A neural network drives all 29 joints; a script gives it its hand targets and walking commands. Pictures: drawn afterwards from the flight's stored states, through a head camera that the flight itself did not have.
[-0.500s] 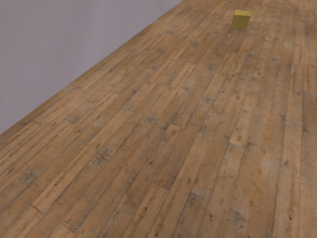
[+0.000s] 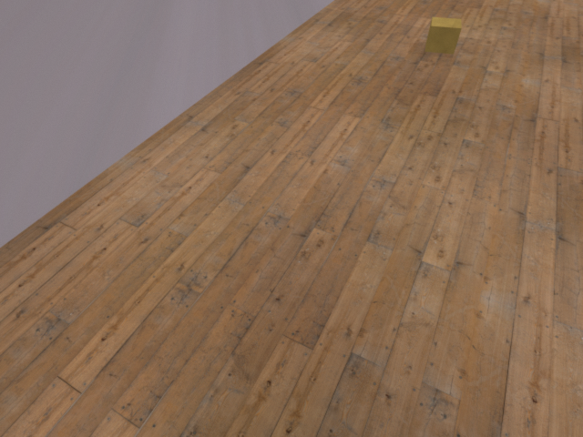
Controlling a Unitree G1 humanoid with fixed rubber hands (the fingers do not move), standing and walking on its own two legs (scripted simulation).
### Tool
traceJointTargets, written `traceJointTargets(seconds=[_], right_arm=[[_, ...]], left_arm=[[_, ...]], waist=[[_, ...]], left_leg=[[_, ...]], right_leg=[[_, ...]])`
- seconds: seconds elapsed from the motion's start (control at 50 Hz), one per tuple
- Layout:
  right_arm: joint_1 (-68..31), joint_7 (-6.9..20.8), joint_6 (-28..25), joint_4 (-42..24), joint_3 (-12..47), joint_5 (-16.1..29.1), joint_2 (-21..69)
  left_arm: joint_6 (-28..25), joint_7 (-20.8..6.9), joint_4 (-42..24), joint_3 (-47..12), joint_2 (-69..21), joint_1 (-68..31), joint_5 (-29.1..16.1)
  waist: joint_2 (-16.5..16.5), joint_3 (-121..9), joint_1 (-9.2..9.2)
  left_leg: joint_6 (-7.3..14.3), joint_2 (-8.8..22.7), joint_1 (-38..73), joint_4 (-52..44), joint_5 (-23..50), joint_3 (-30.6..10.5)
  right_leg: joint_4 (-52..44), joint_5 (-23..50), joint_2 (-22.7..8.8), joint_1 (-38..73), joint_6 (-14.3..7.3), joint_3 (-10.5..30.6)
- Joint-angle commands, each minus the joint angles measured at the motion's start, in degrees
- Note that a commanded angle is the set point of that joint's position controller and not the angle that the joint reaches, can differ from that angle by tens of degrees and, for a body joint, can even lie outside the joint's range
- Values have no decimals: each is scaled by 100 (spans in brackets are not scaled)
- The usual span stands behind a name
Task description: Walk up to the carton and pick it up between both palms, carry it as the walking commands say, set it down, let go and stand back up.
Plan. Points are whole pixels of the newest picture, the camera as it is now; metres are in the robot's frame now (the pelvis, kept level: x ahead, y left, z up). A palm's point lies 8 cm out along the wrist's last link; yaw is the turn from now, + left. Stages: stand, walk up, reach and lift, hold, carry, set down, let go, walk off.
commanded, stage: stand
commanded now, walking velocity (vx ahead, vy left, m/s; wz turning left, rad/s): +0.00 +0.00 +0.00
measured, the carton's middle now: (442, 35) +3.12 -1.31 -0.68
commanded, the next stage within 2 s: walk up in 0.18 s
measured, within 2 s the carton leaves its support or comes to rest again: neither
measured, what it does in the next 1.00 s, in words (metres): walks ahead, turning right: right foot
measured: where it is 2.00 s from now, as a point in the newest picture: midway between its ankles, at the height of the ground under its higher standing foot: (368, 330)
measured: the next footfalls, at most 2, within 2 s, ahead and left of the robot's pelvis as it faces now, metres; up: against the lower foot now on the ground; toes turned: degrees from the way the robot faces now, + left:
right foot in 0.72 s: +0.12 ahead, -0.24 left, +0.00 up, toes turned -21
left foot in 1.08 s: +0.39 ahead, -0.05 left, +0.00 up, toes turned -6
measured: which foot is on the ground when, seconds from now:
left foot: down 0.00-0.72, up 0.74-1.00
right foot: down 0.00-0.38, up 0.40-0.70, down 0.72-1.00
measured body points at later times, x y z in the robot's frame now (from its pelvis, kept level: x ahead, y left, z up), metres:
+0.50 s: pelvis +0.01 -0.01 -0.01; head +0.03 +0.00 +0.44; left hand +0.10 +0.27 -0.15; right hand +0.06 -0.29 -0.14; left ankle +0.01 +0.11 -0.75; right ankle -0.01 -0.14 -0.69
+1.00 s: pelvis +0.16 -0.13 -0.02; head +0.19 -0.15 +0.43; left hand +0.24 +0.09 -0.16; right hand +0.17 -0.37 -0.18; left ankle +0.27 -0.03 -0.71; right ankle +0.08 -0.22 -0.75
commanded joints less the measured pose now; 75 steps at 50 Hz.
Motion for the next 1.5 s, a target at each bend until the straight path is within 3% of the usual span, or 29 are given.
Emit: traceJointTargets(seconds=[0.0,0.34,0.36,0.38,0.46,0.54,0.62,0.64,0.66,0.68,0.7,0.72,0.74,0.76,0.82,0.98,1.02,1.06,1.08,1.1,1.12,1.18,1.28,1.32,1.38,1.42,1.44,1.46,1.48], right_arm=[[-260,-77,-144,-400,-240,1,-1373],[-271,-79,-155,-369,-246,2,-1417],[1740,-420,126,-107,-583,-253,-1671],[1776,-439,133,-223,-643,-224,-1678],[1127,-381,-103,-719,-507,-164,-1217],[747,-230,-249,-924,-512,-118,-1068],[318,58,-261,-874,-396,-140,-1014],[409,103,-212,-812,-402,-171,-949],[461,116,-189,-819,-386,-213,-833],[387,139,-204,-932,-313,-195,-546],[160,202,-239,-1282,-210,-123,-268],[5,229,-232,-1415,-235,-123,-361],[-4,249,-227,-1369,-260,-128,-394],[136,276,-271,-1271,-217,-140,-297],[802,299,-224,-1019,-187,-90,-188],[156,311,-217,-1183,-136,-44,-46],[356,278,-249,-1081,-167,-29,-28],[1292,158,-325,-694,-277,-40,-240],[2157,74,-375,-452,-456,-143,-725],[2815,17,-382,-332,-561,-222,-1254],[2530,16,-317,-368,-496,-136,-1176],[1977,-27,-422,-444,-348,-186,-435],[1167,-46,-472,-416,-236,-109,-165],[1012,-13,-464,-375,-224,-103,-152],[1276,29,-431,-258,-274,-126,-415],[1298,80,-408,-255,-239,-110,-412],[1234,108,-427,-387,-157,-98,-175],[1202,111,-461,-625,-70,-19,249],[836,107,-405,-758,-179,26,79]], left_arm=[[-130,65,-408,212,1330,-257,-12],[-116,65,-455,226,1341,-238,-9],[144,-276,-1158,432,969,-844,-37],[214,-416,-1509,304,715,-1135,92],[160,-531,-1553,361,522,-493,171],[192,-582,-1608,308,464,-512,125],[63,-489,-1422,258,430,345,16],[28,-440,-1340,266,441,614,20],[-27,-387,-1156,301,523,1008,37],[-108,-304,-918,422,933,1766,85],[-157,-189,-784,578,1618,2629,158],[-190,-131,-946,580,1903,2455,65],[-190,-107,-1011,516,1593,1979,61],[-247,-70,-1057,464,1241,1698,78],[-372,-43,-1177,436,835,1180,47],[-379,-75,-1035,426,647,1165,116],[-370,-90,-1034,421,671,1049,99],[-374,-76,-1059,387,503,998,71],[-424,-86,-1173,358,261,923,22],[-417,-82,-1380,335,21,860,50],[-332,-71,-1411,354,196,740,81],[-367,-130,-1234,332,-79,338,94],[-245,-224,-1330,260,-150,-121,59],[-230,-284,-1274,200,-260,-11,35],[-226,-295,-1201,236,-212,101,18],[-274,-225,-1026,346,107,601,31],[-319,-153,-837,469,480,1345,81],[-361,-92,-710,574,1051,2210,168],[-324,-70,-638,539,1290,2382,117]], waist=[[-9,-554,2],[53,-599,19],[153,-462,-854],[657,-54,-840],[516,-146,-416],[1144,25,-309],[1742,-87,62],[1469,-170,153],[641,-336,365],[-967,-475,821],[-2582,-444,1079],[-2197,-190,823],[-1411,115,599],[-1185,332,441],[-1329,94,75],[-1109,-37,30],[-938,-79,-170],[-21,-635,-602],[1228,-1140,-982],[2532,-1332,-1081],[1900,-1010,-922],[973,-244,-723],[816,213,-324],[957,135,-234],[786,11,-225],[157,-510,129],[-727,-997,508],[-2191,-1417,757],[-2076,-1373,795]], left_leg=[[73,772,-53,-496,874,-629],[52,774,18,-511,1116,-586],[489,2310,2003,-624,-2068,-1888],[668,2992,1416,-1221,-2921,-2348],[483,2657,411,-1280,-2362,-1474],[487,2677,-40,-1569,-2093,-691],[244,1929,-833,-1050,-2115,455],[260,1758,-988,-520,-2222,625],[196,1475,-1353,486,-2393,899],[39,837,-2287,2420,-2484,1289],[-103,387,-3475,4364,-2596,1023],[-61,575,-4001,5173,-2193,317],[-78,960,-3957,5137,-1567,-38],[-141,1095,-3773,4998,-1197,-14],[-303,1293,-2884,4471,-812,47],[-417,915,-2027,2054,-569,641],[-383,764,-1339,1470,-233,842],[-206,578,306,921,-288,894],[148,1595,1465,280,-1013,-508],[521,2910,2115,-866,-1696,-2498],[720,2775,1632,-1045,-2455,-2758],[839,2613,780,-1024,-1231,-1780],[717,2353,-482,-1220,-392,-654],[553,1981,-696,-1145,-174,17],[568,1993,-695,-830,330,117],[344,1569,-971,266,897,452],[66,1063,-1812,1844,981,832],[-102,431,-2932,3446,-1073,901],[-19,535,-3317,4547,-1751,372]], right_leg=[[-379,692,-537,116,-246,385],[-381,834,-564,163,-248,378],[2288,-1515,-49,-3284,-165,35],[3478,-1733,-268,-4203,-25,212],[4131,-939,-597,-3614,23,595],[3320,-749,-702,-2956,94,296],[2075,-1069,-371,-964,38,-469],[1870,-1077,-242,-554,71,-705],[1499,-979,-100,29,30,-822],[728,-1457,-450,936,-238,47],[-913,-3590,-1926,1085,-631,2892],[-1769,-3952,-2639,736,-908,4280],[-1731,-3901,-2439,438,-992,3769],[-1517,-3253,-2155,87,-942,3172],[-1118,-1712,-1819,-418,-1023,2009],[-506,359,-1431,-540,-1148,971],[-282,559,-1293,-863,-1022,779],[1089,1054,-726,-1371,-721,389],[2875,658,-154,-2329,-427,-114],[4524,-2116,370,-3492,-281,-358],[5113,-1960,-8,-3467,-309,112],[5296,-1054,-470,-3737,-310,253],[3327,-891,-855,-2766,-143,46],[2375,-694,-619,-1968,-166,-286],[1470,-466,-298,-1248,-171,-774],[967,-87,-177,31,-290,-885],[521,-538,-703,1214,-561,-45],[-473,-1048,-2243,2035,-1029,2097],[-841,-721,-2766,2143,-1425,2913]])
